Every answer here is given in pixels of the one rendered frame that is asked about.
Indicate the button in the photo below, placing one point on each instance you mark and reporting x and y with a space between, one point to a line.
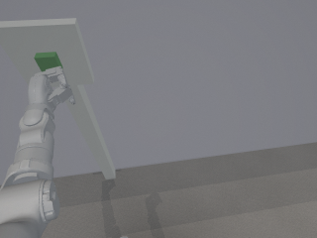
47 60

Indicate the panel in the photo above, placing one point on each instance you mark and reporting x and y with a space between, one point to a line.
23 39

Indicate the robot left hand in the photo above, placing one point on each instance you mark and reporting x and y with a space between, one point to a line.
40 90

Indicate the left robot upper arm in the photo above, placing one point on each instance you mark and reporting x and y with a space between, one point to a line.
27 208

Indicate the left robot forearm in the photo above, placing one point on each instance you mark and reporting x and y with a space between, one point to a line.
34 154

